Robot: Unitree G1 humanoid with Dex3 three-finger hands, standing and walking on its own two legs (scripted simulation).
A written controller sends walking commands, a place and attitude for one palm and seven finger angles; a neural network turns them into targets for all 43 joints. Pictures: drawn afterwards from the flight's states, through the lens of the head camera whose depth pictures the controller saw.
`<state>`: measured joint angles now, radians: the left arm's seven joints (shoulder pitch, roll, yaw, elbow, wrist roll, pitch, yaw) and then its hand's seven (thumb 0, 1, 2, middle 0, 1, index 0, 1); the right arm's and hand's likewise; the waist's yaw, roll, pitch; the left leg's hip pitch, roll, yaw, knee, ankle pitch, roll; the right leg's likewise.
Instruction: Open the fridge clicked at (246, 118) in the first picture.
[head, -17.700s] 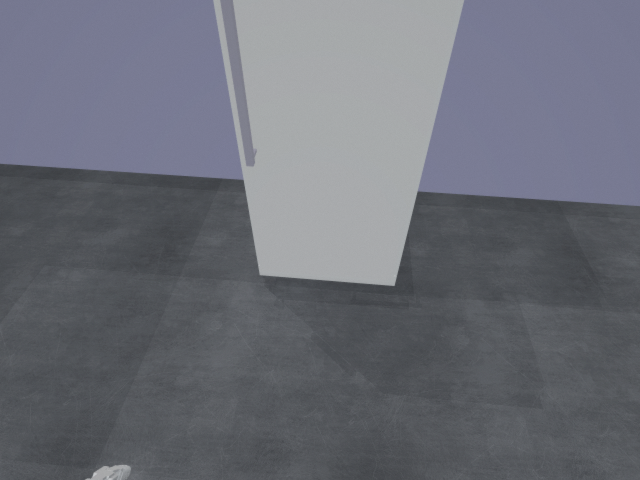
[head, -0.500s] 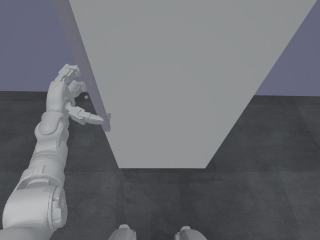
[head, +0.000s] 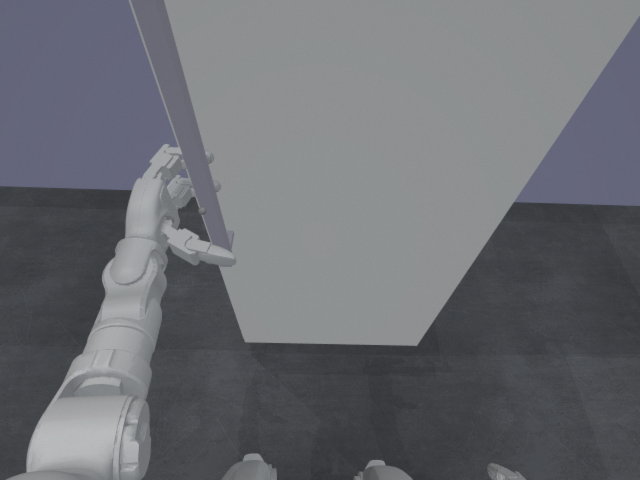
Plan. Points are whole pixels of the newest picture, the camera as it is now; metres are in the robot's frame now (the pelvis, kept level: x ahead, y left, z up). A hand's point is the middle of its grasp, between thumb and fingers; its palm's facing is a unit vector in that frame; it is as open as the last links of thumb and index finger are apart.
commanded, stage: slide the fingers in behind the handle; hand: left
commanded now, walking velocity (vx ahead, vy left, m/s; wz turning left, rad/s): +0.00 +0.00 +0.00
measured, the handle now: (196, 137) +0.49 +0.15 +0.15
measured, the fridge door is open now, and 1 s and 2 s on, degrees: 0 0 0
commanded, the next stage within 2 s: grip the handle and tug to test in 1.18 s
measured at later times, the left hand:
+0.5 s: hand (223, 203) +0.44 +0.13 +0.08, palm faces -0.03 -1.00 +0.00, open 13.9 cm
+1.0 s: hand (223, 205) +0.44 +0.13 +0.08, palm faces -0.03 -1.00 -0.01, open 14.0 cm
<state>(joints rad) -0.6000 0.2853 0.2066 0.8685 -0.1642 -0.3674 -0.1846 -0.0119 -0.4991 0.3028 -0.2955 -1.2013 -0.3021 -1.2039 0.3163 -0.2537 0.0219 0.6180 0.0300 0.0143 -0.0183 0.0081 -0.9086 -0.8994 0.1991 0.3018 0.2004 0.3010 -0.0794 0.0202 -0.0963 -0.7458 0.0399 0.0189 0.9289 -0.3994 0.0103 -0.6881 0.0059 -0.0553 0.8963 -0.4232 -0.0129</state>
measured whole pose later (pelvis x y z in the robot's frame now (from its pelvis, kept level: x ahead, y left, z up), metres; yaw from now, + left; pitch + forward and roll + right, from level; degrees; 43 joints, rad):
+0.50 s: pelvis +0.01 -0.01 +0.00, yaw +0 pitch +13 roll -1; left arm -0.61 0.25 0.21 0.87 -0.15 -0.37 -0.12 -0.01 -0.50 0.30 -0.30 -1.20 -0.30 -1.20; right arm 0.35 -0.25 0.01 0.63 0.02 0.02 -0.01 0.01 -0.91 -0.90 0.20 0.30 0.20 0.30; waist -0.09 0.02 -0.10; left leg -0.75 0.05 0.02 0.92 -0.41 0.00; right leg -0.70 0.01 -0.05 0.90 -0.44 -0.02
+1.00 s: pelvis +0.01 -0.01 +0.00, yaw +0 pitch +13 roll -1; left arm -0.59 0.25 0.18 0.85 -0.15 -0.38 -0.12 -0.01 -0.50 0.30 -0.30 -1.20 -0.29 -1.20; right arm 0.32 -0.25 0.01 0.62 0.02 0.01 0.00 0.01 -0.91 -0.90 0.20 0.30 0.20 0.30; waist -0.08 0.02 -0.10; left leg -0.73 0.05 0.02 0.91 -0.41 0.00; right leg -0.68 0.01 -0.06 0.90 -0.44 -0.03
